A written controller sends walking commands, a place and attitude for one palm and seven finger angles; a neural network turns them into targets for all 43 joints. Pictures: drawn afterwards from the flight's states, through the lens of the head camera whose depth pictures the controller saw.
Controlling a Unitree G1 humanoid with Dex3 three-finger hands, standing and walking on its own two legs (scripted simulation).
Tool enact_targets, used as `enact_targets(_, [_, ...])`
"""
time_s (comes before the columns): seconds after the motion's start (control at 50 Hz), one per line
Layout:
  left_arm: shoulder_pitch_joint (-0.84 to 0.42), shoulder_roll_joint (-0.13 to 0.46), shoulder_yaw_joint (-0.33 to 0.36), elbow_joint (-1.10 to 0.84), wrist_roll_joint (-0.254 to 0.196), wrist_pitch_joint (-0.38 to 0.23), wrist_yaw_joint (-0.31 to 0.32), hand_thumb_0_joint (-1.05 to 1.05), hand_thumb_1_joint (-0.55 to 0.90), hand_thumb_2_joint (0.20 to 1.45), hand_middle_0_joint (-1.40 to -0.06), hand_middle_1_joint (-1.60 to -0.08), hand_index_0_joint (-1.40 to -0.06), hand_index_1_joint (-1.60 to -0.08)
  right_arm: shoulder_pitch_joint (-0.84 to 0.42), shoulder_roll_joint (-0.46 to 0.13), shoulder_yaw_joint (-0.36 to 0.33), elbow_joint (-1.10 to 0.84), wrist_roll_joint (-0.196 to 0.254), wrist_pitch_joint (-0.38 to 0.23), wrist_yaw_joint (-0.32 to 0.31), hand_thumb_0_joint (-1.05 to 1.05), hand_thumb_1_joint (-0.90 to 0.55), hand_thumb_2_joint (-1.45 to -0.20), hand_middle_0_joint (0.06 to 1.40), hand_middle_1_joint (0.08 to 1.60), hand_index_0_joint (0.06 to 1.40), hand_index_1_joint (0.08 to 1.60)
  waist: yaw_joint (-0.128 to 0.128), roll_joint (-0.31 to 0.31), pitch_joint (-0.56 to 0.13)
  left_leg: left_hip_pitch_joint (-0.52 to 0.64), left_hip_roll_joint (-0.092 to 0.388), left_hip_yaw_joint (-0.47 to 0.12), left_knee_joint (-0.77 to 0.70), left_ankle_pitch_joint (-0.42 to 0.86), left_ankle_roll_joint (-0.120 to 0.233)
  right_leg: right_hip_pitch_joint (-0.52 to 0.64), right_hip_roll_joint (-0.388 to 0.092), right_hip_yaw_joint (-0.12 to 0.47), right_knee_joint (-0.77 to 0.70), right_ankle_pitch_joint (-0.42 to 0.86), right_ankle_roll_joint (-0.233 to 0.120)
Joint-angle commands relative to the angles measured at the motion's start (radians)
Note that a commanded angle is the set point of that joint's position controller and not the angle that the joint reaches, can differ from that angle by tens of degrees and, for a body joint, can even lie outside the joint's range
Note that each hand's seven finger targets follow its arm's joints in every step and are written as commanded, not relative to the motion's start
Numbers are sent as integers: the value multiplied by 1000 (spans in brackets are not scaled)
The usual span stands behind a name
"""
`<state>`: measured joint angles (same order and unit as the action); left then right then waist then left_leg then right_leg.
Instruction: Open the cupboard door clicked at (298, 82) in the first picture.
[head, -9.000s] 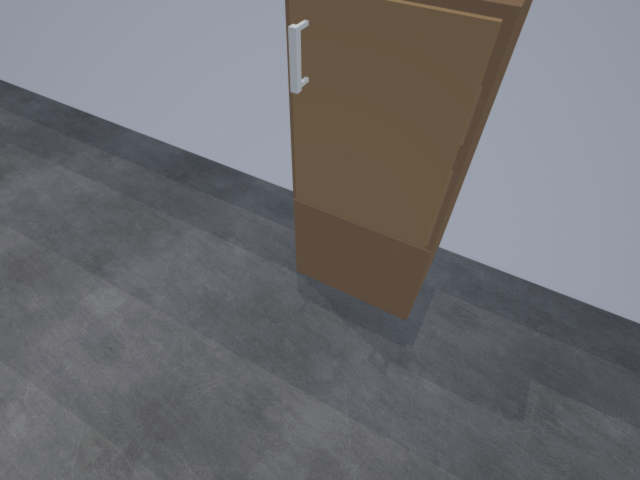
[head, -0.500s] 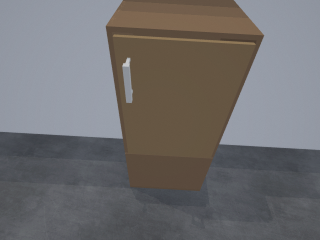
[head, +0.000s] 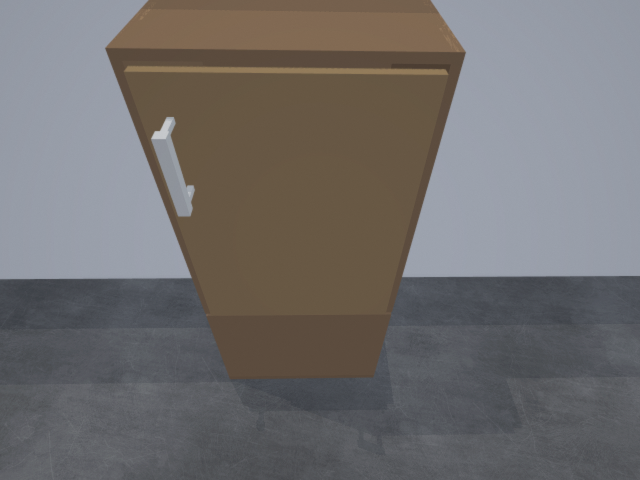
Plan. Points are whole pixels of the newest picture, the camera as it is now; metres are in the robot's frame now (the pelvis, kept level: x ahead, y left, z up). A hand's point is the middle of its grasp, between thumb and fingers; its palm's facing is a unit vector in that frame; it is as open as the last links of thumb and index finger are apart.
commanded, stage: come to a stop and stand still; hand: left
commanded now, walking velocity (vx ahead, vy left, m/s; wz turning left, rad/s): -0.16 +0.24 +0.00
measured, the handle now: (177, 168) +0.51 +0.23 +0.12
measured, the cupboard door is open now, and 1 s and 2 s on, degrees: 0 0 0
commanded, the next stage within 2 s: look again from close up in 1.42 s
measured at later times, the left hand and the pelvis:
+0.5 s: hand out of the picture -0.02 +0.24 -0.18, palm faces +0.06 -0.99 -0.15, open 7.4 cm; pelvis -0.03 +0.06 +0.01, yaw +0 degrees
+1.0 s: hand out of the picture -0.06 +0.16 -0.17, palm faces +0.02 -0.98 -0.19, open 7.3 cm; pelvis -0.06 +0.00 +0.01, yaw +1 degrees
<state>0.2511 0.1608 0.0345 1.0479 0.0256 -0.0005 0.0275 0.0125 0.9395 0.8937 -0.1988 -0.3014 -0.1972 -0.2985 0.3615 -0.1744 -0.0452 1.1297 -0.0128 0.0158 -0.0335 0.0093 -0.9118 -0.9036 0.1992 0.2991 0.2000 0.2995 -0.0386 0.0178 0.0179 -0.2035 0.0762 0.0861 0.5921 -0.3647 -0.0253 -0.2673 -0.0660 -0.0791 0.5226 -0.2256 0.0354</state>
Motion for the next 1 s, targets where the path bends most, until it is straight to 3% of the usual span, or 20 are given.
enact_targets(0.0, [69,186,39,-46,-2,-7,24,0,900,900,-200,-300,-200,-300,26,-36,-16,-75,-1,13,3,0,-900,-900,200,300,200,300,50,-231,44,-147,-21,4,134,-84,-22,68,-300,252,-164,566,-181])
enact_targets(0.04, [74,204,56,-56,4,1,34,0,900,900,-200,-300,-200,-300,-10,-48,-24,-108,-2,20,7,0,-900,-900,200,300,200,300,73,-238,18,-206,-29,-25,239,-147,-21,112,-336,273,-162,608,-229])
enact_targets(0.08, [39,216,66,-77,7,10,39,0,900,900,-200,-300,-200,-300,-13,-50,-30,-130,2,22,13,0,-900,-900,200,300,200,300,61,-209,-20,-182,-30,-42,223,-144,-20,107,-332,247,-140,583,-238])
enact_targets(0.14, [-50,193,64,-114,2,26,25,0,900,900,-200,-300,-200,-300,74,-41,-31,-116,6,3,17,0,-900,-900,200,300,200,300,-1,-198,-70,53,-48,-1,-120,115,-17,-21,-220,150,-33,339,-130])
enact_targets(0.16, [-41,139,55,-129,-5,35,18,0,900,900,-200,-300,-200,-300,83,-89,-37,-119,1,-9,14,0,-900,-900,200,300,200,300,-3,-38,-84,129,36,-106,-221,189,8,-114,-120,83,76,115,-72])
enact_targets(0.18, [-36,70,42,-150,-7,46,15,0,900,900,-200,-300,-200,-300,53,-166,-53,-147,-8,-15,12,0,-900,-900,200,300,200,300,1,250,-43,64,229,-333,-342,281,71,-218,6,-6,225,-273,4])
enact_targets(0.2, [-53,71,37,-151,-5,51,19,0,900,900,-200,-300,-200,-300,-4,-185,-51,-173,-13,-13,7,0,-900,-900,200,300,200,300,2,226,-9,-69,275,-367,-368,292,153,-178,16,93,358,-333,-6])
enact_targets(0.22, [-44,75,38,-128,1,56,21,0,900,900,-200,-300,-200,-300,-57,-138,-39,-176,-13,-23,1,0,-900,-900,200,300,200,300,22,159,20,-109,240,-316,-397,248,133,-160,-1,147,413,-262,-16])
enact_targets(0.28, [27,72,32,-64,4,37,-2,0,900,900,-200,-300,-200,-300,-99,-103,-16,-166,-10,-45,-13,0,-900,-900,200,300,200,300,50,38,26,8,176,-233,-379,280,110,-200,6,141,446,-98,0])
enact_targets(0.34, [51,74,30,-40,-4,40,-2,0,900,900,-200,-300,-200,-300,-37,-92,-9,-137,-7,-51,-27,0,-900,-900,200,300,200,300,28,62,10,127,189,-219,-368,451,84,-216,19,153,426,-85,23])
enact_targets(0.4, [47,86,36,-46,0,53,-6,0,900,900,-200,-300,-200,-300,13,-109,-17,-116,-7,-46,-41,0,-900,-900,200,300,200,300,9,45,8,198,238,-236,-348,553,111,-246,26,161,428,-121,28])
enact_targets(0.56, [58,68,33,-40,3,68,-14,0,900,900,-200,-300,-200,-300,28,-106,-19,-85,-8,-38,-38,0,-900,-900,200,300,200,300,4,86,27,117,216,-226,-407,259,134,-201,16,142,386,-109,23])
enact_targets(0.7, [49,27,6,-22,-4,47,-7,0,900,900,-200,-300,-200,-300,28,-103,-20,-45,-11,-29,-16,0,-900,-900,200,300,200,300,7,119,26,16,186,-236,-425,47,147,-33,14,60,102,-168,-4])
enact_targets(0.76, [125,18,3,19,-7,33,0,0,900,900,-200,-300,-200,-300,18,-96,-23,-30,-5,-23,-8,0,-900,-900,200,300,200,300,45,63,26,-77,145,-202,-379,-24,106,120,29,26,-96,-26,-13])
enact_targets(0.8, [135,53,1,33,-6,15,13,0,900,900,-200,-300,-200,-300,32,-34,-9,-18,4,-23,-2,0,-900,-900,200,300,200,300,43,-22,56,-153,64,-133,-301,-16,43,183,-38,128,-207,-5,-38])
enact_targets(0.84, [105,81,-7,29,-11,0,15,0,900,900,-200,-300,-200,-300,45,18,12,-13,3,-20,5,0,-900,-900,200,300,200,300,20,-96,103,-68,-1,-64,-232,57,17,0,-126,215,-280,-164,-90])
enact_targets(0.86, [88,90,-10,29,-13,-1,12,0,900,900,-200,-300,-200,-300,62,18,13,-5,1,-21,9,0,-900,-900,200,300,200,300,7,-64,102,-6,-10,-68,-228,80,20,-76,-115,208,-279,-217,-88])
enact_targets(0.88, [77,84,-10,27,-12,-7,12,0,900,900,-200,-300,-200,-300,75,17,10,1,-2,-13,8,0,-900,-900,200,300,200,300,2,-148,92,9,-3,-60,-206,88,20,-87,-83,198,-281,-227,-79])
enact_targets(0.92, [82,64,-16,30,-14,-8,13,0,900,900,-200,-300,-200,-300,84,10,10,9,-4,-9,8,0,-900,-900,200,300,200,300,3,-165,123,14,3,-56,-194,113,20,-117,-78,196,-292,-247,-75])
enact_targets(0.98, [105,53,-20,31,-15,-11,14,0,900,900,-200,-300,-200,-300,84,9,12,15,-2,-11,8,0,-900,-900,200,300,200,300,9,-106,127,15,15,-60,-213,126,21,-111,-55,186,-276,-208,-70])
